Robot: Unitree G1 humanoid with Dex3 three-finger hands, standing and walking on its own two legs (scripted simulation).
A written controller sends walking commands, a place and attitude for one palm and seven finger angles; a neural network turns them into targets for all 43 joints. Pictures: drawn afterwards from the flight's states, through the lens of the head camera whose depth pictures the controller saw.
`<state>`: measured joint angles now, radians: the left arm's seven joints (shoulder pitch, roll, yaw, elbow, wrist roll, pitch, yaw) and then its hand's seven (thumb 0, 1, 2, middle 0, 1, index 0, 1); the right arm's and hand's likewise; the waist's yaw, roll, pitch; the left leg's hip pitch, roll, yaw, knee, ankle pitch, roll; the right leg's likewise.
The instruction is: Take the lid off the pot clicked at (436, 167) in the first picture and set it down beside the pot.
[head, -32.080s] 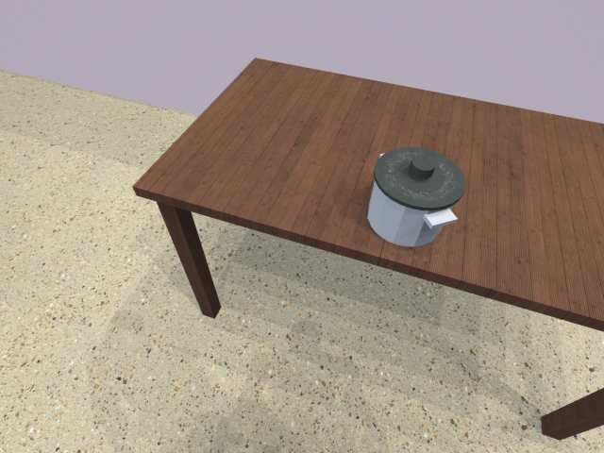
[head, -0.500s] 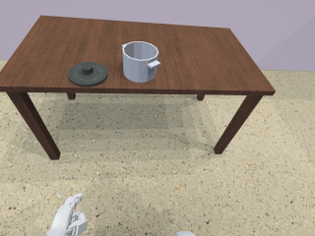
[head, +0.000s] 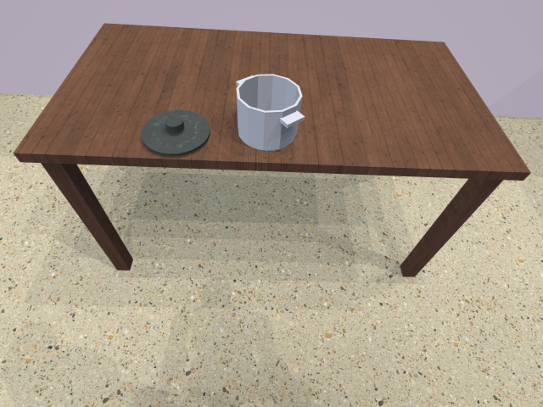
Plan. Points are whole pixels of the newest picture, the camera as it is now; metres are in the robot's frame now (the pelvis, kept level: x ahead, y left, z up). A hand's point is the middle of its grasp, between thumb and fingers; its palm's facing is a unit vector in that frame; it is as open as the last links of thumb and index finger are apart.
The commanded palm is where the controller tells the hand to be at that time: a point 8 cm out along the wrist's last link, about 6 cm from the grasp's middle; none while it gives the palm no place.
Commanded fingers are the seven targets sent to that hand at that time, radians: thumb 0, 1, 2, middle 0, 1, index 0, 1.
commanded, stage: stop stepping back and stand still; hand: left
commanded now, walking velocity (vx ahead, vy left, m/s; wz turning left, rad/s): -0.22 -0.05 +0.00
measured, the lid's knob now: (174, 124) +0.74 +0.26 -0.06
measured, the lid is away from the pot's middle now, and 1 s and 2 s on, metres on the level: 0.23 0.23 0.23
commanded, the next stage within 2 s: let the arm hang, fingers relaxed in 1.10 s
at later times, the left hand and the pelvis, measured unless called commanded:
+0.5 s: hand out of the picture +0.09 +0.15 -0.17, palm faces -0.01 -0.98 -0.21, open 7.4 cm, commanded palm none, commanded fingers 0.00 0.90 0.90 -0.20 -0.30 -0.20 -0.30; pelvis +0.01 -0.03 +0.00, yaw -1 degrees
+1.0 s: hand out of the picture -0.01 +0.13 -0.17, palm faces +0.02 -0.98 -0.18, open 7.4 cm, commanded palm none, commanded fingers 0.00 0.90 0.90 -0.20 -0.30 -0.20 -0.30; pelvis -0.01 -0.04 +0.01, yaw +0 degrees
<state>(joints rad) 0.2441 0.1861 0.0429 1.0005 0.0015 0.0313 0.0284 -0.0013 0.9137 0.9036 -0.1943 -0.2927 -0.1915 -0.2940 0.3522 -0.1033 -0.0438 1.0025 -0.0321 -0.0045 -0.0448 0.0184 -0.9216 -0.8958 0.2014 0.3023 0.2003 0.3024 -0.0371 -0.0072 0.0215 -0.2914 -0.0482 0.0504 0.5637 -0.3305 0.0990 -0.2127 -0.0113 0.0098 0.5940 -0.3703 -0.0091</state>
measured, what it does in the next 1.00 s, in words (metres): stands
